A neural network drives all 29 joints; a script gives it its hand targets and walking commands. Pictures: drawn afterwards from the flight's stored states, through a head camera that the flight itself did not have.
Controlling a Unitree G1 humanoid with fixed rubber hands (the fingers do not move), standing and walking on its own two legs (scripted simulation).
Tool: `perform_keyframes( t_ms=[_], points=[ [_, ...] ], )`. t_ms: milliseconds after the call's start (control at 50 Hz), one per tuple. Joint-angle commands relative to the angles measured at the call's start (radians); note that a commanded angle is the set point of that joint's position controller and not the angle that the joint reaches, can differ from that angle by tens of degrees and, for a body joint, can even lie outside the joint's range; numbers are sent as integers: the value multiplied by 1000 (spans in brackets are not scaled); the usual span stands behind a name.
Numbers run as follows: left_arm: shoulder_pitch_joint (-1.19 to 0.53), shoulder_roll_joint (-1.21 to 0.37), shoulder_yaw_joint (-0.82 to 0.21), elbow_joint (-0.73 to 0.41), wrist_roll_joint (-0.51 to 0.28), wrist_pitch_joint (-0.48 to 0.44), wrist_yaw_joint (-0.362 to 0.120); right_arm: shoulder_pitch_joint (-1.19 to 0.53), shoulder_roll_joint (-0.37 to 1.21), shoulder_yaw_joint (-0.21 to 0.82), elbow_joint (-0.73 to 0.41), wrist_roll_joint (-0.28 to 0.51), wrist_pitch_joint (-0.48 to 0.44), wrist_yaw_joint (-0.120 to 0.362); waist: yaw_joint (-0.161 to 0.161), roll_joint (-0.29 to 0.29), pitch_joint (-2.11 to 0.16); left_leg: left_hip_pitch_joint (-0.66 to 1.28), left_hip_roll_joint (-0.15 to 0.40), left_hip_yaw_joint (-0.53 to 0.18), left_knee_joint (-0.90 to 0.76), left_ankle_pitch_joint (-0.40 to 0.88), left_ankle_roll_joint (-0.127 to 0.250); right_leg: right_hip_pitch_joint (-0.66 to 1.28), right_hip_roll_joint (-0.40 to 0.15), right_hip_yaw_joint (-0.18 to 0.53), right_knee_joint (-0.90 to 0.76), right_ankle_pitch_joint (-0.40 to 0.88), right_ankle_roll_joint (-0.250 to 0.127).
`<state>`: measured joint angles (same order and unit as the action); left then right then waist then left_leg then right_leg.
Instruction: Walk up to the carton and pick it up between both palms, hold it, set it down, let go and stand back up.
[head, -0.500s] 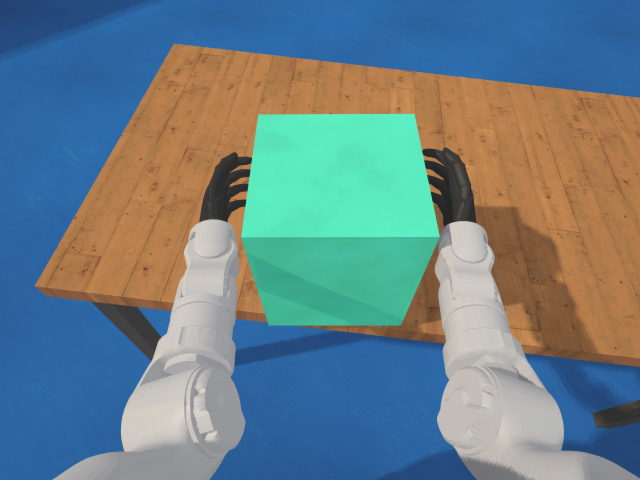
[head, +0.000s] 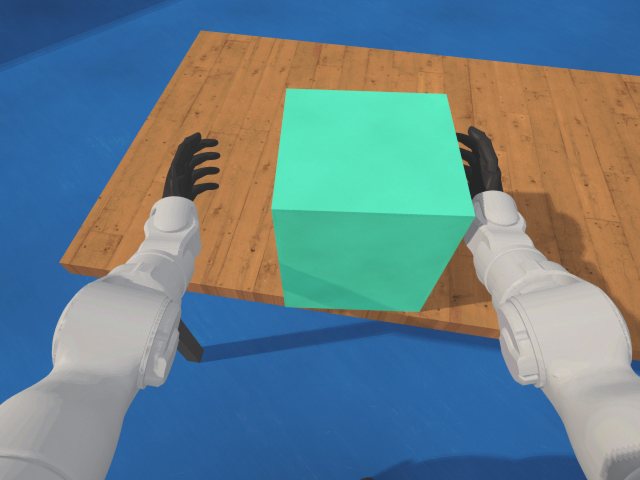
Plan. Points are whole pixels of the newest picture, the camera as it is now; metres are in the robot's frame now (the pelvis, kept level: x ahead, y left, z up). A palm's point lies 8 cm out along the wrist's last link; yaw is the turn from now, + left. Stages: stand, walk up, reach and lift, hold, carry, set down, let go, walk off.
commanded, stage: set down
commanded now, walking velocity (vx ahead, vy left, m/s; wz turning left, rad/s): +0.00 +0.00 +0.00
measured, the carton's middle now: (358, 209) +0.46 -0.04 +0.02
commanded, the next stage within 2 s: none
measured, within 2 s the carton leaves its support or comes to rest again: neither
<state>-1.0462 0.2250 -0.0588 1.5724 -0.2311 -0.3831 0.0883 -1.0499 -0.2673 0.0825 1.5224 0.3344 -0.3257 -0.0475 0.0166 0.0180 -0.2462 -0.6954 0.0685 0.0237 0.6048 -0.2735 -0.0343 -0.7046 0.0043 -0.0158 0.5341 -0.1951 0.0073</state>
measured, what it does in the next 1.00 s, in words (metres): stands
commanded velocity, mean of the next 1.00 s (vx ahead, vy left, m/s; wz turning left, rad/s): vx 0.00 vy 0.00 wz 0.00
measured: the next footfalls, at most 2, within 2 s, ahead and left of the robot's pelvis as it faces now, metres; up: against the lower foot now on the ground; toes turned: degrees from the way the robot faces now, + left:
none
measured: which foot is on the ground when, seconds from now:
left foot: down 0.00-1.00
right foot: down 0.00-1.00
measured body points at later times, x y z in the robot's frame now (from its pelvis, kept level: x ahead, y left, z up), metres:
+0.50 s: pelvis -0.02 -0.01 +0.00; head +0.04 -0.01 +0.45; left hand +0.47 +0.19 +0.15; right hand +0.47 -0.22 +0.15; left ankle -0.01 +0.13 -0.72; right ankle +0.02 -0.13 -0.72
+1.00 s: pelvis +0.00 -0.01 +0.02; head +0.02 +0.00 +0.47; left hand +0.47 +0.19 +0.21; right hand +0.47 -0.23 +0.21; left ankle -0.01 +0.13 -0.72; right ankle +0.02 -0.13 -0.72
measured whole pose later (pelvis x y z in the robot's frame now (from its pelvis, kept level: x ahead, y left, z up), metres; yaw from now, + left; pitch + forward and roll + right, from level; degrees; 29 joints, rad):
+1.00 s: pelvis +0.00 -0.01 +0.02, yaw +0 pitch +12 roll -1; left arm -1.11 0.34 -0.06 1.11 -0.26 0.17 0.06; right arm -1.14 -0.44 0.17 1.24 0.49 0.10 -0.03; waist 0.00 0.00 -0.17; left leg -0.42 0.07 0.03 0.41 -0.19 -0.04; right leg -0.43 0.01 -0.02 0.35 -0.12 0.00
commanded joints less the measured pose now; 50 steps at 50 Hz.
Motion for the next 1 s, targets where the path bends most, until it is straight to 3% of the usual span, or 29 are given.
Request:
perform_keyframes(
  t_ms=[0,40,60,200,340,480,520,580,680,700,720,800,860,980],
  points=[
    [-464,70,-78,-138,-66,-33,-13,-389,-178,-2,-75,35,-35,22,-55,52,-580,354,-43,17,58,459,-72,107,55,-55,7,301,-15],
    [-493,81,-96,-168,-71,-15,-13,-406,-197,1,-77,50,-22,30,-58,76,-603,329,-45,13,50,425,-71,117,52,-58,11,284,-20],
    [-488,90,-90,-164,-69,-5,-13,-411,-199,10,-86,58,-15,35,-41,74,-607,317,-47,15,51,422,-64,124,50,-54,16,281,-18],
    [-495,160,-51,-202,-77,73,-13,-453,-202,79,-176,119,60,47,5,-37,-609,137,-72,32,-10,272,-12,313,34,-21,35,303,18],
    [-540,196,-66,-176,-116,141,-28,-507,-199,82,-218,118,146,30,-7,-114,-532,58,-76,42,-76,137,23,391,22,0,6,255,32],
    [-551,199,-79,-200,-112,198,-44,-507,-228,72,-189,118,195,12,-39,-74,-507,155,-75,25,-108,211,5,416,26,-8,-33,334,32],
    [-563,188,-97,-217,-122,215,-45,-510,-243,61,-193,118,203,11,-54,-32,-494,209,-69,19,-108,235,-9,382,30,-18,-56,319,22],
    [-580,201,-90,-293,-108,246,-40,-523,-266,52,-238,126,214,15,-55,-5,-530,305,-66,14,-97,301,-27,366,37,-27,-74,353,18],
    [-568,183,-81,-382,-75,328,-26,-502,-285,64,-204,154,264,31,-41,57,-485,447,-56,-1,-107,399,-48,318,52,-47,-121,340,-2],
    [-551,198,-53,-397,-64,352,-24,-509,-294,72,-246,161,272,33,-25,40,-492,470,-57,1,-107,425,-46,335,54,-47,-131,358,-1],
    [-557,194,-61,-416,-61,374,-25,-513,-296,64,-249,161,283,33,-35,48,-487,491,-58,2,-107,427,-50,337,58,-49,-136,353,-1],
    [-523,214,-11,-512,-39,460,-24,-503,-300,82,-307,176,342,32,-12,12,-436,490,-68,7,-139,428,-35,431,56,-35,-148,401,12],
    [-490,241,17,-529,-32,514,-27,-488,-290,89,-336,168,388,28,0,-33,-380,475,-73,12,-176,365,-10,487,51,-23,-163,371,22],
    [-410,227,37,-641,-22,580,-37,-419,-269,64,-420,147,439,10,-8,-36,-342,511,-75,15,-209,373,-4,570,56,-17,-181,403,28]
  ],
)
